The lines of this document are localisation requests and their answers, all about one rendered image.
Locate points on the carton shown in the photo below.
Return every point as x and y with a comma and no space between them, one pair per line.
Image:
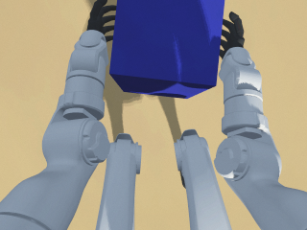
168,48

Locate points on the right robot hand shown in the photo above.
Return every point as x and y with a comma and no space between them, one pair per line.
235,36

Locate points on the left robot forearm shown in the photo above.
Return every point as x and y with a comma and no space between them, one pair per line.
85,80

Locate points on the right robot forearm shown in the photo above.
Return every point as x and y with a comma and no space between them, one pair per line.
243,97

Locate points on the robot right foot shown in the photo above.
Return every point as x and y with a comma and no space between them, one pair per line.
182,180

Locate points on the robot left upper arm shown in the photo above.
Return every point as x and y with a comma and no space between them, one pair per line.
49,200

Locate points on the robot right upper arm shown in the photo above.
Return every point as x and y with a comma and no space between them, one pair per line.
251,169

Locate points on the left robot shin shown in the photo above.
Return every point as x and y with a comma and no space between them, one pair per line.
123,136

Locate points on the left robot hand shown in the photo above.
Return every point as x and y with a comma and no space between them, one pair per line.
97,21

